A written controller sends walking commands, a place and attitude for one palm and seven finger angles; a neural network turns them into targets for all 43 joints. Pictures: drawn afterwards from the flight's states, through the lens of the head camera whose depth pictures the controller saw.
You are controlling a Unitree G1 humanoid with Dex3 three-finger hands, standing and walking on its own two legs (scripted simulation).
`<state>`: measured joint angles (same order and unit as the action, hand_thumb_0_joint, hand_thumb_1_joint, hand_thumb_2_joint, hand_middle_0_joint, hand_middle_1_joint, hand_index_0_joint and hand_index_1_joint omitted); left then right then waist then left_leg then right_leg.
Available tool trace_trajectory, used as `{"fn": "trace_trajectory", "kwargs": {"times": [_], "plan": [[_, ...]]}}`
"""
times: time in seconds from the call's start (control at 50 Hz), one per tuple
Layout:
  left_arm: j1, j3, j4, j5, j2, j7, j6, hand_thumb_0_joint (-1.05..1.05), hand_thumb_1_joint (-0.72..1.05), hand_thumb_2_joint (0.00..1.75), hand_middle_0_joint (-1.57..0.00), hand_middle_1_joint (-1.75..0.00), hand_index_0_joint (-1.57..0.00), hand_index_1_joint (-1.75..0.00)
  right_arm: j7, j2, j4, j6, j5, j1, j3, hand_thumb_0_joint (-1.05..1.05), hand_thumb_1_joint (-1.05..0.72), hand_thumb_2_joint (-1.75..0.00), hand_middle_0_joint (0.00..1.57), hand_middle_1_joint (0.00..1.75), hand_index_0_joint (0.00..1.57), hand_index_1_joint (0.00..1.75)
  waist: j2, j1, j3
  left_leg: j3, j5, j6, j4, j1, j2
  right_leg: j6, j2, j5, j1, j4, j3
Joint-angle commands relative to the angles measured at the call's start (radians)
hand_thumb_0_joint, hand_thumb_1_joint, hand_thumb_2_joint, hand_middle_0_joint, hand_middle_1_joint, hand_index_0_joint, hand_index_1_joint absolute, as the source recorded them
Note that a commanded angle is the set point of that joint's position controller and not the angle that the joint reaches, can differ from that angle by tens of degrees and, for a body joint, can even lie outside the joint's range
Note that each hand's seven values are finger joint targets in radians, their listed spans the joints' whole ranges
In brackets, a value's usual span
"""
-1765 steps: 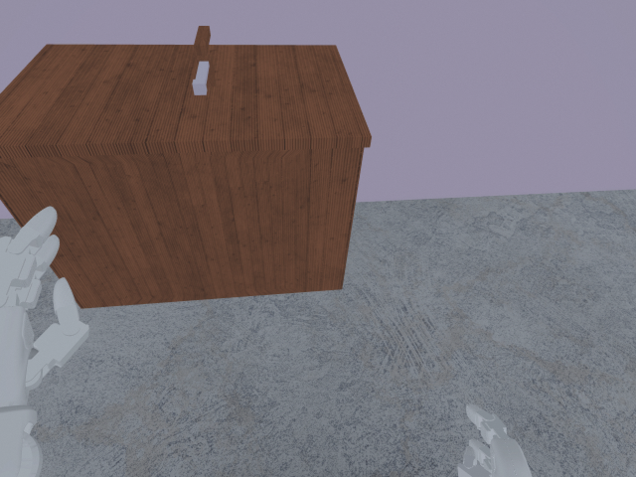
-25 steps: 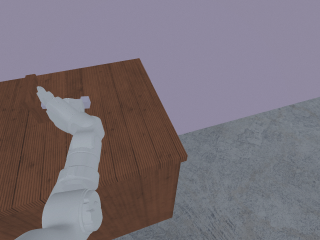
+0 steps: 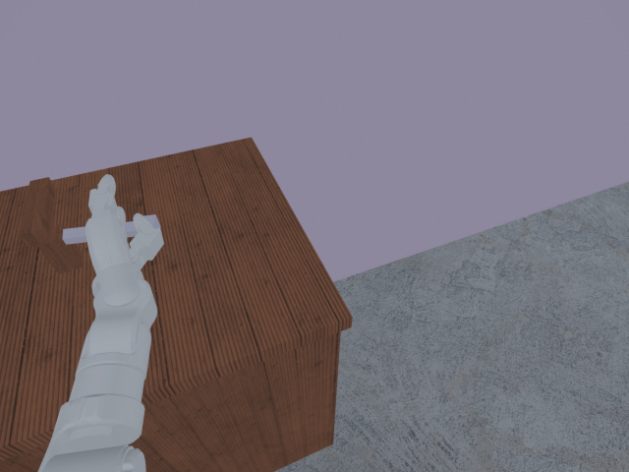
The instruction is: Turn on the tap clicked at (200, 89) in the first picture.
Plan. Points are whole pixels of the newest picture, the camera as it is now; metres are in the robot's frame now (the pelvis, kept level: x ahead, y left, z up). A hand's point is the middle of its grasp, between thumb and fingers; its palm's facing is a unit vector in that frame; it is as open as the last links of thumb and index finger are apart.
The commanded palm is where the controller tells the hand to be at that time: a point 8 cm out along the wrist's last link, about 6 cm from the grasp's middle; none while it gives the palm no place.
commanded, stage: draw the hand back beside the body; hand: left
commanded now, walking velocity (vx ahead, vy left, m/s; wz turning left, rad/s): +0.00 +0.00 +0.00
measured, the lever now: (149, 227) +0.49 +0.29 +0.04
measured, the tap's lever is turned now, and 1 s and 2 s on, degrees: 77 77 77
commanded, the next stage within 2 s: step back with the hand held close in 1.22 s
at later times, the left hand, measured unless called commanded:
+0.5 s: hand (95, 308) +0.26 +0.24 +0.14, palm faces +0.33 -0.92 -0.23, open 7.6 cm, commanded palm +0.22 +0.29 +0.16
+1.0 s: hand (31, 368) +0.18 +0.26 +0.16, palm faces +0.41 -0.84 -0.36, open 7.4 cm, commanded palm +0.15 +0.30 +0.17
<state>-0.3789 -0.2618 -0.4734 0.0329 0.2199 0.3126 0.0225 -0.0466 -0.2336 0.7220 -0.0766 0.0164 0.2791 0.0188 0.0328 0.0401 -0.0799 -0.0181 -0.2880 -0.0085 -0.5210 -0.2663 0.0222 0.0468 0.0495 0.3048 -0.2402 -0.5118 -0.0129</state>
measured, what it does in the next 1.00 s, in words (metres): stands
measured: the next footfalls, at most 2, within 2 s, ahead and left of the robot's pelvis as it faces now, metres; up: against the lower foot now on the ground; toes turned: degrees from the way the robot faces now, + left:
none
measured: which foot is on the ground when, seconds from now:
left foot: down 0.00-1.00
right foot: down 0.00-1.00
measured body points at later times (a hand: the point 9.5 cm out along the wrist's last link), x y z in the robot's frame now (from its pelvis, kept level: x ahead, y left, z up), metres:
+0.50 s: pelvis -0.01 +0.02 +0.01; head -0.03 +0.00 +0.46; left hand +0.24 +0.29 +0.15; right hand +0.18 -0.20 -0.07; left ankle -0.01 +0.13 -0.74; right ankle -0.02 -0.09 -0.74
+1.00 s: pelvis -0.01 +0.01 +0.01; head -0.03 -0.01 +0.46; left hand +0.16 +0.30 +0.18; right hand +0.18 -0.21 -0.09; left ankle -0.01 +0.13 -0.74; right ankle -0.02 -0.09 -0.74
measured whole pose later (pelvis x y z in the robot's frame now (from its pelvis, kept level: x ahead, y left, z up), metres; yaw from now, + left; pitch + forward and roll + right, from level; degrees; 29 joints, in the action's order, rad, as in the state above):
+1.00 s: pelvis -0.01 +0.01 +0.01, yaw +1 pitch -5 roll +0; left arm 0.46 -0.27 0.38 0.08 0.34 0.11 -0.12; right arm -0.03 -0.23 0.66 0.06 0.00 0.20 0.01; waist 0.07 -0.05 0.02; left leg 0.00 -0.25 0.01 -0.44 -0.10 0.01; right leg 0.03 0.03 0.26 -0.05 -0.39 -0.03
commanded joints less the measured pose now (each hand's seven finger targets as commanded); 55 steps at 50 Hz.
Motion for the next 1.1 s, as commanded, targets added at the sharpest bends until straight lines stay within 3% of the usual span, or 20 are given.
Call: {"fn": "trace_trajectory", "kwargs": {"times": [0.0, 0.02, 0.04, 0.08, 0.14, 0.18, 0.22, 0.26, 0.28, 0.36, 0.38, 0.48, 0.54, 0.62, 0.76, 0.78, 0.8, 0.92, 1.0, 1.08], "plan": [[-0.110, -0.055, 0.336, 0.033, 0.347, -0.117, -0.100, 0.00, 0.90, 0.90, -0.16, -0.19, -0.16, -0.19, 0.005, -0.113, -0.186, 0.059, 0.024, -0.106, 0.029, 0.00, -0.90, -0.90, 0.20, 0.30, 0.20, 0.30, -0.012, -0.063, -0.119, -0.024, 0.266, 0.054, 0.100, 0.092, -0.020, -0.035, -0.060, -0.463, 0.208, 0.103, 0.033], [-0.123, -0.037, 0.417, 0.038, 0.337, -0.132, -0.119, 0.00, 0.90, 0.90, -0.16, -0.19, -0.16, -0.19, 0.007, -0.115, -0.198, 0.074, 0.023, -0.124, 0.030, 0.00, -0.90, -0.90, 0.20, 0.30, 0.20, 0.30, 0.031, -0.059, -0.113, -0.023, 0.271, 0.054, 0.108, 0.125, -0.020, -0.031, -0.056, -0.446, 0.193, 0.120, 0.034], [-0.124, -0.037, 0.482, 0.043, 0.348, -0.141, -0.134, 0.00, 0.90, 0.90, -0.17, -0.20, -0.17, -0.20, 0.008, -0.119, -0.204, 0.088, 0.024, -0.137, 0.032, 0.00, -0.90, -0.90, 0.20, 0.30, 0.20, 0.30, 0.039, -0.055, -0.106, -0.016, 0.274, 0.053, 0.113, 0.152, -0.019, -0.027, -0.047, -0.413, 0.179, 0.134, 0.030], [-0.150, 0.016, 0.585, 0.044, 0.312, -0.156, -0.158, 0.00, 0.90, 0.90, -0.17, -0.20, -0.17, -0.20, 0.008, -0.122, -0.205, 0.117, 0.022, -0.158, 0.034, 0.00, -0.90, -0.90, 0.20, 0.30, 0.20, 0.30, 0.070, -0.038, -0.079, -0.007, 0.268, 0.051, 0.121, 0.201, -0.014, -0.021, -0.038, -0.362, 0.135, 0.157, 0.030], [-0.104, 0.040, 0.585, 0.041, 0.287, -0.157, -0.174, 0.00, 0.90, 0.90, -0.17, -0.21, -0.17, -0.21, 0.004, -0.129, -0.194, 0.153, 0.013, -0.166, 0.034, 0.00, -0.90, -0.90, 0.20, 0.30, 0.20, 0.30, 0.026, -0.033, -0.050, 0.009, 0.226, 0.053, 0.136, 0.225, -0.013, -0.021, -0.029, -0.299, 0.098, 0.173, 0.025], [-0.079, 0.084, 0.580, 0.039, 0.236, -0.163, -0.180, 0.00, 0.90, 0.90, -0.17, -0.22, -0.17, -0.22, 0.002, -0.123, -0.185, 0.160, 0.013, -0.172, 0.030, 0.00, -0.90, -0.90, 0.20, 0.30, 0.20, 0.30, 0.023, -0.025, -0.024, 0.015, 0.190, 0.050, 0.149, 0.238, -0.014, -0.020, -0.030, -0.244, 0.086, 0.178, 0.018], [-0.013, 0.079, 0.535, 0.044, 0.228, -0.166, -0.178, 0.00, 0.90, 0.90, -0.18, -0.22, -0.18, -0.22, -0.002, -0.122, -0.180, 0.158, 0.014, -0.180, 0.027, 0.00, -0.90, -0.90, 0.20, 0.30, 0.20, 0.30, -0.025, -0.029, 0.002, 0.017, 0.142, 0.051, 0.161, 0.221, -0.014, -0.023, -0.032, -0.192, 0.085, 0.188, 0.017], [0.036, 0.073, 0.543, 0.046, 0.227, -0.173, -0.182, 0.00, 0.90, 0.90, -0.18, -0.23, -0.18, -0.23, -0.001, -0.121, -0.185, 0.156, 0.013, -0.193, 0.024, 0.00, -0.90, -0.90, 0.20, 0.30, 0.20, 0.30, -0.057, -0.040, -0.014, 0.021, 0.139, 0.053, 0.168, 0.221, -0.016, -0.023, -0.036, -0.188, 0.104, 0.190, 0.015], [0.052, 0.051, 0.565, 0.045, 0.247, -0.176, -0.188, 0.00, 0.90, 0.90, -0.18, -0.23, -0.18, -0.23, -0.002, -0.123, -0.186, 0.152, 0.013, -0.198, 0.024, 0.00, -0.90, -0.90, 0.20, 0.30, 0.20, 0.30, -0.025, -0.048, -0.028, 0.023, 0.138, 0.049, 0.174, 0.230, -0.019, -0.020, -0.035, -0.179, 0.115, 0.194, 0.013], [0.172, -0.015, 0.645, 0.052, 0.286, -0.184, -0.192, 0.00, 0.90, 0.90, -0.18, -0.25, -0.18, -0.25, 0.003, -0.112, -0.205, 0.148, 0.005, -0.215, 0.015, 0.00, -0.90, -0.90, 0.20, 0.30, 0.20, 0.30, -0.021, -0.072, -0.061, 0.022, 0.220, 0.044, 0.176, 0.231, -0.012, -0.015, -0.040, -0.268, 0.178, 0.180, 0.009], [0.193, -0.046, 0.671, 0.051, 0.313, -0.185, -0.193, 0.00, 0.90, 0.90, -0.18, -0.25, -0.18, -0.25, 0.004, -0.113, -0.205, 0.143, 0.003, -0.215, 0.015, 0.00, -0.90, -0.90, 0.20, 0.30, 0.20, 0.30, 0.017, -0.079, -0.060, 0.025, 0.239, 0.039, 0.179, 0.231, -0.013, -0.011, -0.040, -0.279, 0.189, 0.182, 0.008], [0.269, -0.048, 0.805, 0.052, 0.299, -0.193, -0.187, 0.00, 0.90, 0.90, -0.19, -0.26, -0.19, -0.26, 0.009, -0.098, -0.226, 0.145, -0.003, -0.228, 0.008, 0.00, -0.90, -0.90, 0.20, 0.30, 0.20, 0.30, 0.076, -0.079, -0.010, 0.031, 0.253, 0.028, 0.182, 0.222, -0.005, -0.007, -0.038, -0.275, 0.181, 0.192, 0.004], [0.331, -0.024, 0.855, 0.050, 0.265, -0.196, -0.185, 0.00, 0.90, 0.90, -0.19, -0.27, -0.19, -0.27, 0.011, -0.096, -0.234, 0.156, -0.006, -0.225, 0.008, 0.00, -0.90, -0.90, 0.20, 0.30, 0.20, 0.30, 0.071, -0.076, -0.001, 0.033, 0.272, 0.027, 0.177, 0.230, 0.002, -0.007, -0.038, -0.281, 0.168, 0.187, 0.001], [0.429, -0.014, 0.876, 0.054, 0.240, -0.200, -0.182, 0.00, 0.90, 0.90, -0.19, -0.29, -0.19, -0.29, 0.011, -0.099, -0.237, 0.161, -0.006, -0.231, 0.013, 0.00, -0.90, -0.90, 0.20, 0.30, 0.20, 0.30, 0.000, -0.077, 0.025, 0.035, 0.246, 0.031, 0.179, 0.217, 0.005, -0.011, -0.037, -0.254, 0.154, 0.192, -0.001], [0.565, -0.081, 0.999, 0.048, 0.286, -0.189, -0.202, 0.00, 0.90, 0.90, -0.20, -0.30, -0.20, -0.30, 0.006, -0.100, -0.233, 0.179, -0.012, -0.226, 0.023, 0.00, -0.90, -0.90, 0.20, 0.30, 0.20, 0.30, 0.008, -0.092, -0.029, 0.027, 0.275, 0.038, 0.154, 0.224, -0.003, -0.015, -0.047, -0.290, 0.179, 0.181, 0.001], [0.587, -0.103, 1.020, 0.045, 0.307, -0.186, -0.203, 0.00, 0.90, 0.90, -0.20, -0.30, -0.20, -0.30, 0.006, -0.100, -0.231, 0.181, -0.012, -0.225, 0.024, 0.00, -0.90, -0.90, 0.20, 0.30, 0.20, 0.30, 0.043, -0.094, -0.021, 0.030, 0.274, 0.035, 0.154, 0.221, -0.002, -0.012, -0.046, -0.283, 0.178, 0.182, 0.003], [0.604, -0.091, 1.034, 0.045, 0.290, -0.185, -0.205, 0.00, 0.90, 0.90, -0.20, -0.30, -0.20, -0.30, 0.007, -0.096, -0.232, 0.184, -0.012, -0.224, 0.021, 0.00, -0.90, -0.90, 0.20, 0.30, 0.20, 0.30, 0.046, -0.092, -0.008, 0.031, 0.268, 0.033, 0.153, 0.211, -0.002, -0.012, -0.047, -0.274, 0.172, 0.180, -0.001], [0.749, -0.122, 1.086, 0.049, 0.292, -0.182, -0.215, 0.00, 0.90, 0.90, -0.20, -0.30, -0.20, -0.30, 0.003, -0.095, -0.235, 0.203, -0.011, -0.223, 0.029, 0.00, -0.90, -0.90, 0.20, 0.30, 0.20, 0.30, 0.034, -0.098, 0.023, 0.024, 0.255, 0.038, 0.134, 0.189, 0.001, -0.015, -0.050, -0.275, 0.149, 0.179, 0.001], [0.706, -0.095, 1.019, 0.053, 0.263, -0.184, -0.211, 0.00, 0.90, 0.90, -0.20, -0.30, -0.20, -0.30, -0.005, -0.096, -0.226, 0.203, -0.007, -0.226, 0.031, 0.00, -0.90, -0.90, 0.20, 0.30, 0.20, 0.30, -0.021, -0.078, 0.095, 0.020, 0.184, 0.045, 0.126, 0.168, -0.001, -0.021, -0.052, -0.216, 0.089, 0.193, 0.006], [0.650, -0.103, 1.024, 0.052, 0.282, -0.182, -0.218, 0.00, 0.90, 0.90, -0.20, -0.30, -0.20, -0.30, -0.014, -0.099, -0.226, 0.206, -0.006, -0.234, 0.030, 0.00, -0.90, -0.90, 0.20, 0.30, 0.20, 0.30, 0.006, -0.082, 0.084, 0.027, 0.141, 0.048, 0.127, 0.173, -0.011, -0.022, -0.054, -0.166, 0.083, 0.200, 0.009]]}}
